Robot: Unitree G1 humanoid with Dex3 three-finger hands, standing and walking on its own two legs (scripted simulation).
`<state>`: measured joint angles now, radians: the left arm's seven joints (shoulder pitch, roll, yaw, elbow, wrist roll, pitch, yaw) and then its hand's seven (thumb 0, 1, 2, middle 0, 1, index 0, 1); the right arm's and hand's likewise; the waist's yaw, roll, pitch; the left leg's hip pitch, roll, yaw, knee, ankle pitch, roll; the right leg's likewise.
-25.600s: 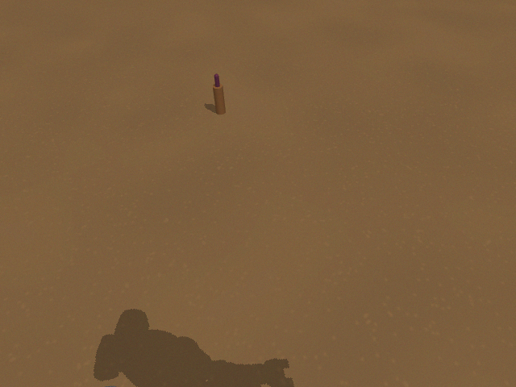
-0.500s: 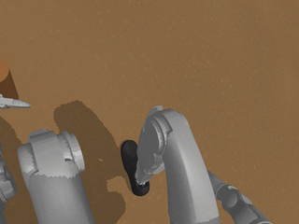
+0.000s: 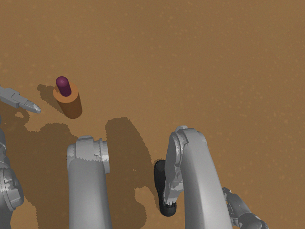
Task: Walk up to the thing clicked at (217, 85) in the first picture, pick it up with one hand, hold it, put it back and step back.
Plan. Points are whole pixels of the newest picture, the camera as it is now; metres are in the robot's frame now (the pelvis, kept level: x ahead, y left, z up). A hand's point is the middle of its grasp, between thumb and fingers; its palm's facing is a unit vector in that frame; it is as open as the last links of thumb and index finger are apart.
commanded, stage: home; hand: left
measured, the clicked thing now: (68, 98) +0.46 +0.22 -0.20
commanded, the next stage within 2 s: none
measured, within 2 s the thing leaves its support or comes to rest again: neither
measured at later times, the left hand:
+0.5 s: hand out of the picture +0.34 +0.29 +0.10, palm faces +0.21 -0.88 -0.43, open 17.3 cm
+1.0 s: hand out of the picture +0.26 +0.21 +0.29, palm faces +0.24 -0.91 -0.33, open 17.7 cm
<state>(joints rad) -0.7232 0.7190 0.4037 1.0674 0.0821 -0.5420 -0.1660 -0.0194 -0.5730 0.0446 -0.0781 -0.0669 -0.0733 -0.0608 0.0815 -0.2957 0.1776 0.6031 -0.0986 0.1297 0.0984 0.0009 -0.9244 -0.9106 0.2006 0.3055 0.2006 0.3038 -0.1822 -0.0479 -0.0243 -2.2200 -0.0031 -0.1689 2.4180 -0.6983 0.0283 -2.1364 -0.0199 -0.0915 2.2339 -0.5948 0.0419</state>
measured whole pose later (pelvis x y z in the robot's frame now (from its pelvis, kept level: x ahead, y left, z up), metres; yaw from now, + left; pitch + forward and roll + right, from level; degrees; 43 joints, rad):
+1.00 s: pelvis +0.09 -0.01 +0.36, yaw +8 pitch +13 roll -2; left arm 0.32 0.24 0.02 0.16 -0.02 0.21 0.17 -0.02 -0.59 0.02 -0.06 -0.05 -0.05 -0.04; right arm 0.27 -0.21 0.03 0.50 0.05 -0.01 -0.15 0.01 -0.90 -0.91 0.20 0.31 0.20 0.30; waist -0.04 0.03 -0.16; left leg -0.78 0.04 -0.04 1.08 -0.53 -0.02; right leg -0.78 -0.02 -0.04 1.02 -0.47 0.02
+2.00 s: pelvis +0.09 -0.02 +0.38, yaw +9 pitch +7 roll -2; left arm 0.45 0.20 -0.01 0.04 -0.01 0.24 0.14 -0.02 -0.58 0.04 -0.06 -0.05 -0.06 -0.05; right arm 0.28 -0.21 0.02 0.52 0.01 -0.13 -0.17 0.01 -0.90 -0.90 0.20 0.31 0.20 0.30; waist -0.02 0.04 -0.10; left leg -0.59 0.04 -0.04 0.95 -0.48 -0.02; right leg -0.59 -0.02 -0.05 0.90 -0.42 0.01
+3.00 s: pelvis +0.10 -0.01 +0.38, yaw +9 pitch +7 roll -2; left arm 0.45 0.20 0.00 0.02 -0.01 0.25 0.14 -0.02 -0.58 0.04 -0.06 -0.05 -0.05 -0.05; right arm 0.28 -0.20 0.02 0.52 0.01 -0.14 -0.17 0.01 -0.90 -0.90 0.20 0.31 0.20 0.30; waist -0.02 0.03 -0.10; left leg -0.59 0.04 -0.04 0.95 -0.49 -0.02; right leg -0.59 -0.02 -0.05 0.90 -0.43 0.02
